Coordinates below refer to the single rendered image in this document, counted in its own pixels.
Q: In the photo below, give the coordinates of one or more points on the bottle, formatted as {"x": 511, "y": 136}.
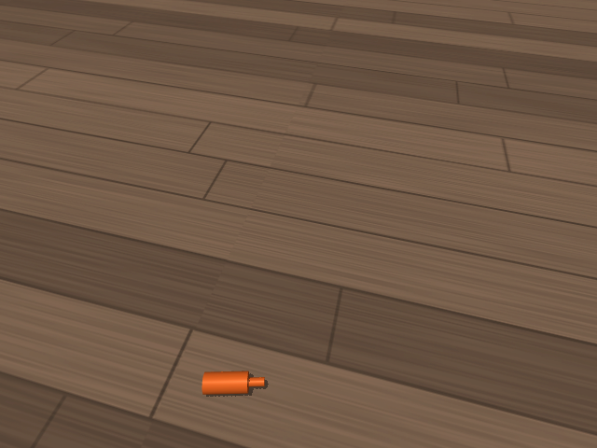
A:
{"x": 229, "y": 382}

